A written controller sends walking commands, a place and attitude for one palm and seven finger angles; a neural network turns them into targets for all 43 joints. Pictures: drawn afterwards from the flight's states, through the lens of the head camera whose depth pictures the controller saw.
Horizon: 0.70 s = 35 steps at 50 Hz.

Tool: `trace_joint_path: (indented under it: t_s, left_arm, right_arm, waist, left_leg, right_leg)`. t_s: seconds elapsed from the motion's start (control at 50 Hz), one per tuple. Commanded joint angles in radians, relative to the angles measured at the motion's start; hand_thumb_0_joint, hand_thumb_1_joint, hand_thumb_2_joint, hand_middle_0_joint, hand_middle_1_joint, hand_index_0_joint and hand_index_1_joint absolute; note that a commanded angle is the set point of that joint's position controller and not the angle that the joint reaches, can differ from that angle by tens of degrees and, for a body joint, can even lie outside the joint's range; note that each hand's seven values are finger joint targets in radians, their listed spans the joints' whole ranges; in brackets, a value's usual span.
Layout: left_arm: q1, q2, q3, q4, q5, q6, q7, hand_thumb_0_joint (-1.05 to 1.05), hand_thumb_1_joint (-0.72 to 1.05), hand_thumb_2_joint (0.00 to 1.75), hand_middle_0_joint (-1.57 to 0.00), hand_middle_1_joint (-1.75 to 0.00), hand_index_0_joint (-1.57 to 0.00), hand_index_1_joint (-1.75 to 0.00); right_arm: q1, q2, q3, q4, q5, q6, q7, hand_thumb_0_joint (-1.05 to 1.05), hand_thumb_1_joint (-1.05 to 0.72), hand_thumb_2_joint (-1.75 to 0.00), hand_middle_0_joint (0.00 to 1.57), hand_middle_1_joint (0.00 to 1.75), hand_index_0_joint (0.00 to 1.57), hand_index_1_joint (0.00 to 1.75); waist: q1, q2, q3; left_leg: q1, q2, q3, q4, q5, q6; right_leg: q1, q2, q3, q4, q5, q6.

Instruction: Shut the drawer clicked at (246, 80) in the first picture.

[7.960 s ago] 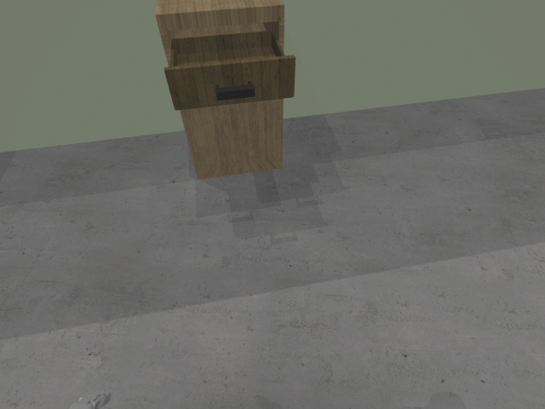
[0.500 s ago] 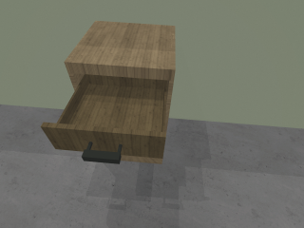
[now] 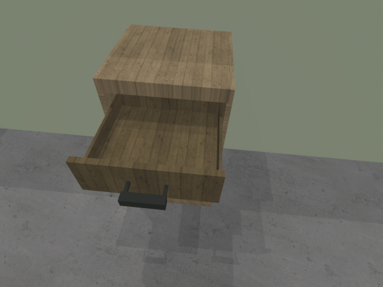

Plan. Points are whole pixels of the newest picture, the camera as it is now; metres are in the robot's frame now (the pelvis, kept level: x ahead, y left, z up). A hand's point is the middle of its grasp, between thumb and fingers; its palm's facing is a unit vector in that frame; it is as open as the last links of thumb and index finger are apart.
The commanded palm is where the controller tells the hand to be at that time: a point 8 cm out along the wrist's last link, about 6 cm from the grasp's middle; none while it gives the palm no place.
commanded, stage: come to a stop and stand still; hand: left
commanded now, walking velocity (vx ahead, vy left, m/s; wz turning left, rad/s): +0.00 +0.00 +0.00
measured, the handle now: (145, 193) +0.36 +0.15 -0.09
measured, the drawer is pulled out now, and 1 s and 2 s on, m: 0.30 0.30 0.30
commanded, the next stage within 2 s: look again from close up in 0.20 s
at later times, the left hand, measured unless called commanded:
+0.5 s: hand out of the picture -0.02 +0.16 -0.18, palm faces +0.04 -0.99 -0.16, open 7.4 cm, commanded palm none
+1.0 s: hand out of the picture -0.03 +0.14 -0.18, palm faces +0.04 -0.99 -0.15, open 7.4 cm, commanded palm none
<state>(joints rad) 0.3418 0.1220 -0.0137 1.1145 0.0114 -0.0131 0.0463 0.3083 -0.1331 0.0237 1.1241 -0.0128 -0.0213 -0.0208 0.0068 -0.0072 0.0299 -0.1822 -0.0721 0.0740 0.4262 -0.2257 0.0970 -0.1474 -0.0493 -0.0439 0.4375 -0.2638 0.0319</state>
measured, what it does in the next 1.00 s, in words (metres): stands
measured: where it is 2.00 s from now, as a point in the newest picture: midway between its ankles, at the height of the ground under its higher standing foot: outside the picture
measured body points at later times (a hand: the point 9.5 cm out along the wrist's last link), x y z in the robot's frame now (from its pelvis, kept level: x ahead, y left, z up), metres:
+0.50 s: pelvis +0.00 +0.00 +0.00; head +0.01 +0.01 +0.45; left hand -0.02 +0.21 -0.16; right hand +0.00 -0.22 -0.16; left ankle +0.01 +0.05 -0.74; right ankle -0.02 -0.14 -0.74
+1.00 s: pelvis +0.01 -0.01 +0.00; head +0.01 -0.01 +0.45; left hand -0.03 +0.19 -0.16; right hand -0.01 -0.22 -0.16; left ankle +0.01 +0.05 -0.74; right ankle -0.02 -0.14 -0.74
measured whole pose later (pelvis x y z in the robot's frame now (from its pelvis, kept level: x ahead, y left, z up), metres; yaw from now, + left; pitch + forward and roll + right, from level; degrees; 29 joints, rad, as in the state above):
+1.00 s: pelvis +0.01 -0.01 +0.00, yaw -1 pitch -2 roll +0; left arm 0.37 0.11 -0.01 1.12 0.02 -0.01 0.04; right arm 0.31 -0.13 0.02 1.15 -0.01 -0.02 -0.02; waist 0.01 -0.02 0.01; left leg -0.15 -0.07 0.08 0.40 -0.22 0.08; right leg -0.14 -0.04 -0.04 0.45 -0.28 0.01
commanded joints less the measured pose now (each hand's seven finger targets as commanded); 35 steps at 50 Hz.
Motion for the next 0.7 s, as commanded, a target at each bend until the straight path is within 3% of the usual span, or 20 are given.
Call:
trace_joint_path:
  t_s: [0.0, 0.12, 0.44, 0.68]
  left_arm:
    - [0.082, 0.076, 0.009, -0.018, 0.003, -0.006, 0.004, 0.0, 0.9, 0.9, -0.2, -0.3, -0.2, -0.3]
    - [0.08, 0.076, 0.012, -0.018, 0.005, -0.002, 0.004, 0.0, 0.9, 0.9, -0.2, -0.3, -0.2, -0.3]
    - [0.087, 0.077, 0.012, -0.021, 0.004, -0.006, 0.003, 0.0, 0.9, 0.9, -0.2, -0.3, -0.2, -0.3]
    - [0.096, 0.073, 0.011, -0.014, 0.004, -0.004, 0.003, 0.0, 0.9, 0.9, -0.2, -0.3, -0.2, -0.3]
  right_arm:
    - [0.069, -0.11, -0.023, -0.022, 0.007, -0.014, -0.008, 0.0, -0.9, -0.9, 0.2, 0.3, 0.2, 0.3]
    - [0.06, -0.107, -0.024, -0.021, 0.008, -0.012, -0.009, 0.0, -0.9, -0.9, 0.2, 0.3, 0.2, 0.3]
    - [0.059, -0.108, -0.023, -0.015, 0.009, -0.014, -0.008, 0.0, -0.9, -0.9, 0.2, 0.3, 0.2, 0.3]
    - [0.061, -0.1, -0.021, -0.004, 0.009, -0.011, -0.008, 0.0, -0.9, -0.9, 0.2, 0.3, 0.2, 0.3]
  waist:
    - [-0.005, 0.01, 0.043]
    - [-0.003, 0.016, 0.072]
    - [-0.004, -0.012, 0.05]
    - [-0.004, 0.005, 0.073]
  left_leg:
    - [0.002, 0.174, -0.172, -0.117, 0.165, -0.036]
    - [-0.008, 0.175, -0.181, -0.145, 0.117, -0.038]
    - [0.02, 0.168, -0.157, -0.129, 0.151, -0.038]
    - [0.005, 0.166, -0.16, -0.148, 0.087, -0.041]
  right_leg:
    - [-0.033, -0.054, 0.042, -0.047, 0.095, -0.051]
    - [-0.04, -0.052, 0.04, -0.054, 0.078, -0.049]
    - [-0.028, -0.064, 0.05, -0.074, 0.121, -0.048]
    - [-0.041, -0.061, 0.055, -0.081, 0.091, -0.052]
